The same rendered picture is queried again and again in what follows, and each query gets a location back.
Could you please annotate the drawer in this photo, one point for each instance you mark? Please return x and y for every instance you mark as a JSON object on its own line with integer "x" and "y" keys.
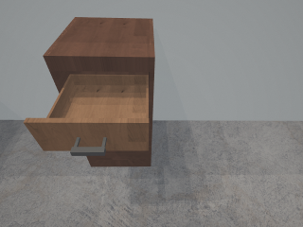
{"x": 93, "y": 106}

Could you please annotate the cabinet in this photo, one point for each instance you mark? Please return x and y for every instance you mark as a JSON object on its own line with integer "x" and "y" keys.
{"x": 107, "y": 46}

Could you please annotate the handle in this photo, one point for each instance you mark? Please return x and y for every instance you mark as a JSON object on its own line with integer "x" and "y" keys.
{"x": 88, "y": 151}

